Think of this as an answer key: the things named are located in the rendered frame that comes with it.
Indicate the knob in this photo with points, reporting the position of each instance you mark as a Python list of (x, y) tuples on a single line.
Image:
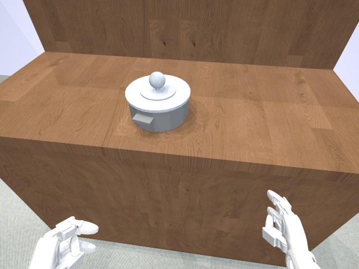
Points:
[(157, 80)]

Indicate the robot right hand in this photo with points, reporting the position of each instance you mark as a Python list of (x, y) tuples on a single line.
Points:
[(289, 233)]

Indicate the robot left hand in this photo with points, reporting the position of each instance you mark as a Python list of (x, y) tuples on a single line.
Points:
[(49, 252)]

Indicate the lid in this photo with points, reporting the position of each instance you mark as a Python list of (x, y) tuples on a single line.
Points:
[(142, 96)]

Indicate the table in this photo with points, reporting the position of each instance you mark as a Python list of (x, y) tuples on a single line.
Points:
[(266, 112)]

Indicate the right robot forearm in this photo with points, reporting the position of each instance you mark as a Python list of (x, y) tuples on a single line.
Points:
[(299, 258)]

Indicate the pot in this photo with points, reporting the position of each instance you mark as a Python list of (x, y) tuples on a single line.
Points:
[(159, 122)]

